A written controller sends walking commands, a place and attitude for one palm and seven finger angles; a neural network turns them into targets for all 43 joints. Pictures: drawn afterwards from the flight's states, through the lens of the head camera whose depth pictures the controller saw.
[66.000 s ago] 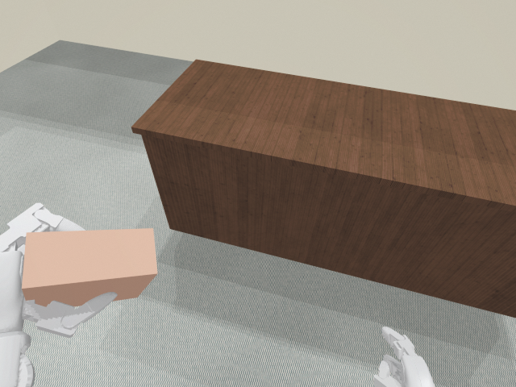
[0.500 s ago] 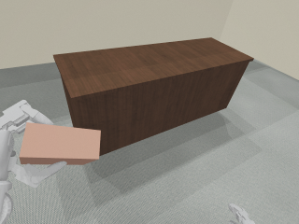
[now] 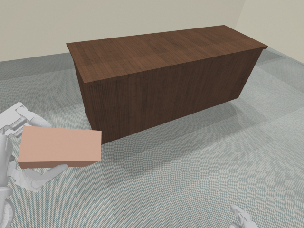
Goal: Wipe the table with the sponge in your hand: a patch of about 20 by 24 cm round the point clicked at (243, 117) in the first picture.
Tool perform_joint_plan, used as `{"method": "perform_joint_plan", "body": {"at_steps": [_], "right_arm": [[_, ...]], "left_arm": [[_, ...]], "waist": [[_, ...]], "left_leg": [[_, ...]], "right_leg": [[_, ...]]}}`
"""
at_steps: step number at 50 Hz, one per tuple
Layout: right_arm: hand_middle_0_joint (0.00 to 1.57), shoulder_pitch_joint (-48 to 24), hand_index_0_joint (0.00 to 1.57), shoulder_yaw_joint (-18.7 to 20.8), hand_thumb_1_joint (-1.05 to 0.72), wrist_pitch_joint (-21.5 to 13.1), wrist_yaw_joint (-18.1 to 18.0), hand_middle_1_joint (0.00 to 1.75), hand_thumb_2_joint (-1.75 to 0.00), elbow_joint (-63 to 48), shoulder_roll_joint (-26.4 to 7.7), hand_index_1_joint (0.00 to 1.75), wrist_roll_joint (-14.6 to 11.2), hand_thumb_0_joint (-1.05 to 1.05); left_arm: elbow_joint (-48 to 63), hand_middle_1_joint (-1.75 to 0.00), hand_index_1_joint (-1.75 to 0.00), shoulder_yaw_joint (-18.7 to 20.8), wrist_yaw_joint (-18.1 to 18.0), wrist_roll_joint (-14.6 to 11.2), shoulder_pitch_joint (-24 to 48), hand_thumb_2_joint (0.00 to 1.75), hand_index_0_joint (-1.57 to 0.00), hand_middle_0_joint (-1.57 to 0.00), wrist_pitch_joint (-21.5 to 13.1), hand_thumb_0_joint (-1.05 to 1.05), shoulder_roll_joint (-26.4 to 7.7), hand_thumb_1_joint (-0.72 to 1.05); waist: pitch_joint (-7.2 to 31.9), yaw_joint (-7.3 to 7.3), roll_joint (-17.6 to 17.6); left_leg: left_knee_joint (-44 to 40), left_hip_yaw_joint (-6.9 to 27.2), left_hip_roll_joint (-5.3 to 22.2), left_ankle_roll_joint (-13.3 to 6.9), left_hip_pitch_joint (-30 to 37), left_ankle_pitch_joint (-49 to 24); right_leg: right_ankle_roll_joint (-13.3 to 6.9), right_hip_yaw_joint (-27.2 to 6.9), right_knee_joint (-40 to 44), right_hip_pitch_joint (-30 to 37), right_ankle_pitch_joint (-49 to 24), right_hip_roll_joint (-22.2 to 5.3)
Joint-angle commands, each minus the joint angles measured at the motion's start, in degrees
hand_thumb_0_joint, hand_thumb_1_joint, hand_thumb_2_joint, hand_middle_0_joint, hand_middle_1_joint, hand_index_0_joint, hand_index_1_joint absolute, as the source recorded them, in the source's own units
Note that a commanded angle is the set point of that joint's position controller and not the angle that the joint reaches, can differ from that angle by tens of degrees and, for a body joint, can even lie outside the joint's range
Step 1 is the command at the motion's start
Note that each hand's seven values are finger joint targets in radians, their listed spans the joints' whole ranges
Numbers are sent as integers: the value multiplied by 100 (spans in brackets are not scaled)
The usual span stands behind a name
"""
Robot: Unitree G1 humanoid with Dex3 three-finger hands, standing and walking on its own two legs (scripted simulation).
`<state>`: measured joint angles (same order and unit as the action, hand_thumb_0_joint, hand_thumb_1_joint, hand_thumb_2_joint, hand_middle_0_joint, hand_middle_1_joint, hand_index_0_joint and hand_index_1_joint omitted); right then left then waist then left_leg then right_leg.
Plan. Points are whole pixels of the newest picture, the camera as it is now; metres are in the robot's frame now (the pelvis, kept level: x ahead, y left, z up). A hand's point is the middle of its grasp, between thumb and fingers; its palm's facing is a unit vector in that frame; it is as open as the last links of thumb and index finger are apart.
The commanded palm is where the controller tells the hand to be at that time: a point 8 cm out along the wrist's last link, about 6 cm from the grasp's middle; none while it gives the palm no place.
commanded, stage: stop stepping back and stand still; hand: left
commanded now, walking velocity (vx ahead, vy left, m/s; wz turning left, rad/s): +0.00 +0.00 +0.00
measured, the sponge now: (71, 150) +0.23 +0.18 +0.17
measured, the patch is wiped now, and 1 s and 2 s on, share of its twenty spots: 0.95 0.95 0.95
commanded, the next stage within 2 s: stand and wait in 1.12 s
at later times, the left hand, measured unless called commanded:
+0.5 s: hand (0, 168) +0.17 +0.27 +0.19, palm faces +0.43 -0.83 -0.36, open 10.0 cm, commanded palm +0.12 +0.30 +0.21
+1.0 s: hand out of the picture +0.18 +0.29 +0.18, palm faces +0.44 -0.85 -0.29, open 10.0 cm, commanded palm +0.13 +0.33 +0.21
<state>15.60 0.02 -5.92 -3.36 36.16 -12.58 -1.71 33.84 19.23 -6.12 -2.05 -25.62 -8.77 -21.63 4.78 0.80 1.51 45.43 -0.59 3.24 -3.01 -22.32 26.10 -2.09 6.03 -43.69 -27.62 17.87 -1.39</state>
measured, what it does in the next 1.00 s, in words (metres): steps on the spot: left foot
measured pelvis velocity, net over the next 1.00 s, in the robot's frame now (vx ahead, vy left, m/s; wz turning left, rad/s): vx -0.02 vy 0.04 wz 0.03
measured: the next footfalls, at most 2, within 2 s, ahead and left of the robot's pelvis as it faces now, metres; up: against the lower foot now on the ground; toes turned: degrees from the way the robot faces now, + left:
left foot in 0.38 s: +0.02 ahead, +0.12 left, +0.00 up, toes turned +2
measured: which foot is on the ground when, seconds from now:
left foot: down 0.00-0.18, up 0.20-0.36, down 0.38-1.00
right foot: down 0.00-1.00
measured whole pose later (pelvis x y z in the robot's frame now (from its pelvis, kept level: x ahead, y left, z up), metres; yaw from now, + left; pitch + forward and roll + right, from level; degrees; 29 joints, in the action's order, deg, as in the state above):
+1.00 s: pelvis -0.02 +0.04 +0.03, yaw +2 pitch -1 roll -1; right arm 11.5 -1.7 -6.0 -3.5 36.0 -10.1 -0.7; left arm 25.3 16.1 -9.5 -1.7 -26.6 -7.4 -18.7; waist 2.9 -0.2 1.5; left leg 29.2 -0.8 -2.1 -3.4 -13.0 15.4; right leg 1.4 -0.3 -24.2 -14.7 8.6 0.0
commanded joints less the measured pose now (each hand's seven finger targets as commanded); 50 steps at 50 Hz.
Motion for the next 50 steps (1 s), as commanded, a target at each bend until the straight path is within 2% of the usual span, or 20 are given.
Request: {"method": "perform_joint_plan", "body": {"at_steps": [1, 2, 4, 6, 8, 9, 10, 12, 17, 19, 20, 22, 25, 26, 28, 30, 33, 37, 44, 50], "right_arm": [[20, -616, 20, 263, -90, -487, -114, 30, -90, -960, -555, 30, 25, 0], [20, -611, 20, 307, -90, -481, -21, 30, -90, -950, -599, 30, 6, 0], [20, -795, 20, 262, -90, -462, 86, 30, -90, -789, -656, 30, -7, 0], [20, -882, 20, 231, -90, -419, 104, 30, -90, -911, -762, 30, -2, 0], [20, -863, 20, 267, -90, -330, 125, 30, -90, -970, -743, 30, 4, 0], [20, -982, 20, 313, -90, -296, 126, 30, -90, -1090, -685, 30, 12, 0], [20, -865, 20, 445, -90, -269, 150, 30, -90, -1029, -734, 30, -42, 0], [20, -842, 20, 383, -90, -241, 180, 30, -90, -925, -630, 30, -28, 0], [20, -818, 20, 260, -90, -266, -103, 30, -90, -929, -595, 30, 101, 0], [20, -860, 20, 297, -90, -376, -151, 30, -90, -1054, -789, 30, 81, 0], [20, -863, 20, 208, -90, -425, -164, 30, -90, -1003, -526, 30, 30, 0], [20, -879, 20, 211, -90, -446, -86, 30, -90, -913, -584, 30, 13, 0], [20, -1002, 20, 223, -90, -420, -19, 30, -90, -926, -696, 30, 7, 0], [20, -1048, 20, 219, -90, -400, -3, 30, -90, -957, -650, 30, 29, 0], [20, -931, 20, 272, -90, -337, -9, 30, -90, -851, -624, 30, 99, 0], [20, -1007, 20, 239, -90, -332, -38, 30, -90, -849, -627, 30, 144, 0], [20, -1096, 20, 140, -90, -357, -98, 30, -90, -874, -566, 30, 173, 0], [20, -1142, 20, 117, -90, -381, -130, 30, -90, -902, -521, 30, 101, 0], [20, -1130, 20, 133, -90, -364, -79, 30, -90, -949, -554, 30, 121, 0], [20, -1164, 20, 142, -90, -312, -77, 30, -90, -974, -578, 30, 120, 0]], "left_arm": [[691, -160, -160, 829, -370, -64, 389, 130, -120, -120, -251, 0, -1059, 10], [846, -160, -160, 807, -339, -76, 745, 130, -120, -120, -266, 0, -1075, 10], [255, -160, -160, 787, -244, -116, 460, 130, -120, -120, -209, 0, -944, 10], [317, -160, -160, 614, -206, -74, 477, 130, -120, -120, -158, 0, -840, 10], [365, -160, -160, 570, -160, -25, 439, 130, -120, -120, -154, 0, -880, 10], [562, -160, -160, 675, -162, -31, 459, 130, -120, -120, -208, 0, -1051, 10], [753, -160, -160, 730, -159, -65, 512, 130, -120, -120, -262, 0, -1047, 10], [1187, -160, -160, 838, -144, -149, 605, 130, -120, -120, -355, 0, -1200, 10], [1185, -160, -160, 661, -331, -42, 483, 130, -120, -120, -340, 0, -1001, 10], [1075, -160, -160, 660, -415, -65, 506, 130, -120, -120, -348, 0, -918, 10], [840, -160, -160, 679, -449, -59, 407, 130, -120, -120, -274, 0, -985, 10], [504, -160, -160, 578, -399, -50, 444, 130, -120, -120, -183, 0, -846, 10], [292, -160, -160, 351, -290, -22, 386, 130, -120, -120, -154, 0, -661, 10], [454, -160, -160, 294, -284, 0, 535, 130, -120, -120, -199, 0, -668, 10], [545, -160, -160, 352, -309, 9, 449, 130, -120, -120, -242, 0, -741, 10], [991, -160, -160, 503, -377, 20, 687, 130, -120, -120, -309, 0, -971, 10], [873, -160, -160, 474, -452, 25, 551, 130, -120, -120, -341, 0, -822, 10], [388, -160, -160, 391, -474, 8, 544, 130, -120, -120, -291, 0, -683, 10], [523, -160, -160, 231, -437, 1, 662, 130, -120, -120, -321, 0, -618, 10], [608, -160, -160, 345, -458, -25, 525, 130, -120, -120, -296, 0, -720, 10]], "waist": [[397, 120, -1966], [182, 138, -1422], [-384, 31, -848], [-378, -51, -792], [-271, -28, 345], [-161, -1, 1110], [42, 13, 1455], [-36, 122, 498], [154, 154, -593], [117, -18, -1953], [30, 53, -1942], [-141, -13, -924], [-197, -18, -141], [-230, 3, 108], [-259, 64, 316], [-83, 94, -210], [-136, -19, -934], [-109, -83, -643], [96, -68, -395], [208, -97, -623]], "left_leg": [[-2408, 1786, 1175, -1008, 1320, -1857], [-2346, 2152, 1289, -1039, 1030, -2121], [-2295, 1542, 1300, -762, -52, -1563], [-1828, 1026, 921, -460, -755, -697], [-311, 346, 127, -156, -1036, 340], [1064, 28, -394, 17, -1083, 405], [2145, 244, -500, 118, -967, 18], [2078, 627, -45, 114, -594, -262], [-1764, 160, -114, -67, 1207, -480], [-2935, 1613, 879, -488, 726, 62], [-2921, 1708, 992, -592, 530, -345], [-2538, 1516, 909, -501, 322, -1429], [-1903, 879, 322, -151, -181, -730], [-1714, 689, 65, -57, -282, 123], [-1255, 545, -139, -11, 230, 73], [-1635, 585, -46, -23, 593, -337], [-2790, 1150, 361, -123, 355, 136], [-2839, 1144, 405, -110, 69, -264], [-2605, 880, 237, 3, 332, -913], [-2540, 839, 240, 93, 515, -1683]], "right_leg": [[203, -405, -1898, -1006, 1275, 302], [229, -648, -1879, -957, 1121, 159], [218, -840, -733, 30, 706, -125], [259, -485, 633, 1453, -36, 61], [125, -718, 1868, 2002, -640, -129], [-310, -2102, 2616, 1585, 212, -936], [-592, -3107, 3215, 1242, 552, -1571], [-924, -3036, 3101, 517, 944, -1821], [-301, -1433, 1995, 37, 1257, -811], [172, -539, 385, 416, 656, 252], [292, -549, 39, 449, 621, 291], [315, -667, 611, 902, 288, 167], [207, -915, 2142, 1881, -819, -60], [88, -1419, 2448, 1592, 51, -356], [-233, -2163, 2993, 724, 1481, -779], [-299, -1965, 2701, 709, 1033, -783], [53, -1156, 2016, 1058, 415, -111], [187, -938, 1897, 1726, -724, -11], [127, -1071, 2097, 1840, -1046, -146], [113, -985, 1990, 1957, -1519, -154]]}}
